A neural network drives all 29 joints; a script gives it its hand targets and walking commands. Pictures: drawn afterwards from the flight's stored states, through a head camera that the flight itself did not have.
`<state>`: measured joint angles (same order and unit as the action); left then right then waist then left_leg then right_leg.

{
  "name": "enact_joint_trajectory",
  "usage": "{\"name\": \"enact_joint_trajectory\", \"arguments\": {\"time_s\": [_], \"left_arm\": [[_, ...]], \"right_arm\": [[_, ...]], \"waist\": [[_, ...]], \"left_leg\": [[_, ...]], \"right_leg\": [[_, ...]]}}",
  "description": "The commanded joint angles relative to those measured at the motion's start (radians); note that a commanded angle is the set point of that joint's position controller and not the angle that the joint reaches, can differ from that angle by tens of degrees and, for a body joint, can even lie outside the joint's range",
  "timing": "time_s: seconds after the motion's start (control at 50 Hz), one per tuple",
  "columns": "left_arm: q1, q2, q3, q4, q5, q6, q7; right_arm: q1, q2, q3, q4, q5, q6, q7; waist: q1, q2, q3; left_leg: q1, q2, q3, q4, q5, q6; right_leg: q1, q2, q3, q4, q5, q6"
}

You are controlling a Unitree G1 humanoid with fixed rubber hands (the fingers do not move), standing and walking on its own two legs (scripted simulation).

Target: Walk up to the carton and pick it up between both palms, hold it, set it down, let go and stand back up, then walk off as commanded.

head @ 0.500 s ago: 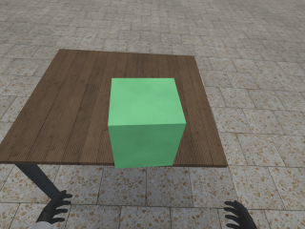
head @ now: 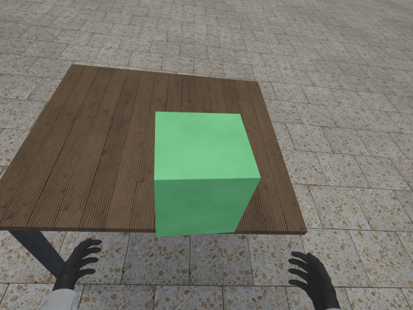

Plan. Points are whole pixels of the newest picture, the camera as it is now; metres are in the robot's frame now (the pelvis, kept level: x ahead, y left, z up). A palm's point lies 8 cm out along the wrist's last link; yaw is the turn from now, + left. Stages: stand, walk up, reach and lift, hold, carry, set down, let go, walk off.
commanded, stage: reach and lift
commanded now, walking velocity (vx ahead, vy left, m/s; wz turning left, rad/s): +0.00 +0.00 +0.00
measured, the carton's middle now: (197, 176) +0.45 +0.02 -0.04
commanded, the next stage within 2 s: none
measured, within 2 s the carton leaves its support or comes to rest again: neither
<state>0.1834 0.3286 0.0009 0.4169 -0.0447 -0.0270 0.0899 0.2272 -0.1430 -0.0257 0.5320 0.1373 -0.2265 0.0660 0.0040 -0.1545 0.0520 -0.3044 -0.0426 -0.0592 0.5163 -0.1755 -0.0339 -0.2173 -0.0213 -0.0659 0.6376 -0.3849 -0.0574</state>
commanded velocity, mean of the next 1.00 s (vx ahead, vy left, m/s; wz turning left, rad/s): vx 0.00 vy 0.00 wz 0.00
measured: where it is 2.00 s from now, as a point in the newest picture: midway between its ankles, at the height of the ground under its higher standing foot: outside the picture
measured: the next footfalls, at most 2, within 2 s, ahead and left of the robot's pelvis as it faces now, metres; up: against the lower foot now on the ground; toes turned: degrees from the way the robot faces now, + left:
none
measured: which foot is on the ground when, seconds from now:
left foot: down 0.00-1.00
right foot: down 0.00-1.00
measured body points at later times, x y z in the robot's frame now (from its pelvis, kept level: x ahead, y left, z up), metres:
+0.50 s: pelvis +0.03 -0.03 +0.01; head +0.05 -0.01 +0.45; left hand +0.21 +0.20 -0.03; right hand +0.20 -0.22 -0.03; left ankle +0.07 +0.14 -0.73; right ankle -0.02 -0.08 -0.73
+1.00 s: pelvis +0.04 -0.02 +0.01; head +0.07 +0.00 +0.46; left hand +0.29 +0.20 -0.01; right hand +0.31 -0.20 +0.01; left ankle +0.07 +0.14 -0.73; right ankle -0.02 -0.09 -0.73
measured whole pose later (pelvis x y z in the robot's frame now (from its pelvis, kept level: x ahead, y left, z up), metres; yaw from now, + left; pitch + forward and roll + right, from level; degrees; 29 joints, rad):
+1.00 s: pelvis +0.04 -0.02 +0.01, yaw -1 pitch +2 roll +2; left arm 0.07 0.24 0.00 0.44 -0.09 -0.25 0.03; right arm -0.03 -0.13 0.13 0.59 0.32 -0.43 -0.05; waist 0.00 -0.09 0.01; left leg -0.30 0.00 -0.06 0.45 -0.19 -0.05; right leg -0.21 0.02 -0.06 0.55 -0.36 -0.05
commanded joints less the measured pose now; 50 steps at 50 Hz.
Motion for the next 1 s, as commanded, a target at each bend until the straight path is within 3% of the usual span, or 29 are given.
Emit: {"name": "enact_joint_trajectory", "arguments": {"time_s": [0.0,0.12,0.2,0.26,0.34,0.42,0.54,0.62,0.68,0.76,0.86,0.92,0.98], "left_arm": [[0.053,-0.067,-0.022,-0.151,-0.072,-0.181,0.034],[0.151,-0.060,0.032,-0.075,-0.034,-0.332,-0.016],[0.194,-0.058,0.045,-0.060,-0.046,-0.428,-0.059],[0.185,-0.051,0.051,-0.076,-0.065,-0.484,-0.084],[0.107,-0.037,0.048,-0.103,-0.087,-0.520,-0.101],[-0.013,-0.024,0.064,-0.067,-0.098,-0.509,-0.099],[-0.221,0.012,0.080,-0.004,-0.153,-0.452,-0.072],[-0.306,0.019,0.085,-0.014,-0.183,-0.417,-0.046],[-0.284,0.006,0.094,-0.027,-0.172,-0.388,-0.037],[-0.220,-0.016,0.122,-0.050,-0.121,-0.344,-0.053],[-0.198,-0.019,0.153,-0.204,-0.091,-0.281,-0.076],[-0.243,-0.003,0.157,-0.294,-0.099,-0.255,-0.079],[-0.309,0.002,0.161,-0.321,-0.102,-0.215,-0.074]], "right_arm": [[-0.025,-0.132,-0.006,-0.041,0.061,-0.159,0.032],[0.040,-0.093,0.068,0.009,0.087,-0.341,-0.004],[0.071,-0.078,0.141,0.022,0.110,-0.447,-0.022],[0.073,-0.077,0.184,0.024,0.125,-0.510,-0.032],[0.024,-0.067,0.218,0.017,0.151,-0.543,-0.043],[-0.062,-0.065,0.227,-0.001,0.165,-0.512,-0.049],[-0.235,-0.070,0.223,-0.045,0.154,-0.403,-0.059],[-0.327,-0.072,0.205,-0.053,0.148,-0.331,-0.067],[-0.344,-0.075,0.197,-0.038,0.152,-0.293,-0.074],[-0.332,-0.081,0.195,0.008,0.161,-0.267,-0.095],[-0.359,-0.098,0.215,-0.069,0.194,-0.250,-0.127],[-0.411,-0.108,0.224,-0.157,0.201,-0.232,-0.136],[-0.479,-0.120,0.213,-0.204,0.199,-0.190,-0.135]], "waist": [[0.035,0.285,-0.193],[0.038,0.198,-0.248],[0.041,0.139,-0.282],[0.048,0.115,-0.281],[0.051,0.139,-0.241],[0.067,0.154,-0.175],[0.093,0.124,-0.111],[0.101,0.126,-0.155],[0.095,0.143,-0.199],[0.086,0.163,-0.275],[0.084,0.168,-0.385],[0.084,0.174,-0.419],[0.090,0.191,-0.416]], "left_leg": [[0.398,0.087,0.035,-0.133,0.075,-0.051],[0.416,0.047,0.079,-0.044,0.459,-0.027],[0.347,0.036,0.083,-0.029,0.479,-0.015],[0.304,0.036,0.075,-0.028,0.425,-0.006],[0.263,0.037,0.061,-0.030,0.318,0.005],[0.214,0.037,0.072,-0.031,0.154,0.028],[0.088,0.040,0.098,-0.050,-0.063,0.057],[0.068,0.040,0.114,-0.053,-0.061,0.057],[0.096,0.040,0.111,-0.062,0.007,0.048],[0.179,0.037,0.097,-0.067,0.197,0.028],[0.244,0.026,0.083,-0.074,0.403,0.000],[0.258,0.021,0.080,-0.085,0.428,-0.005],[0.264,0.022,0.085,-0.103,0.410,-0.005]], "right_leg": [[-0.130,0.010,0.063,-0.298,0.149,0.002],[-0.009,0.016,0.079,-0.270,0.506,0.044],[0.089,-0.002,0.107,-0.220,0.734,0.072],[0.112,-0.011,0.115,-0.194,0.795,0.087],[0.070,-0.025,0.128,-0.199,0.678,0.087],[-0.014,-0.026,0.151,-0.221,0.401,0.070],[-0.085,-0.054,0.213,-0.253,0.005,0.066],[-0.081,-0.056,0.216,-0.245,-0.021,0.070],[-0.036,-0.048,0.194,-0.222,0.161,0.078],[0.065,-0.031,0.154,-0.195,0.546,0.089],[0.186,-0.036,0.145,-0.176,0.926,0.119],[0.192,-0.035,0.137,-0.177,0.977,0.126],[0.174,-0.028,0.127,-0.199,0.904,0.119]]}}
